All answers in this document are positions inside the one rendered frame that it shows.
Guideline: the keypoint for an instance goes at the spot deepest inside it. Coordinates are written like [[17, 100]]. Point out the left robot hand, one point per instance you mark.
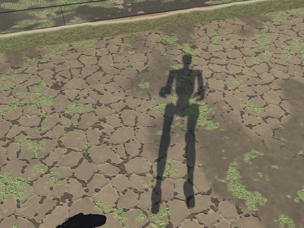
[[84, 221]]

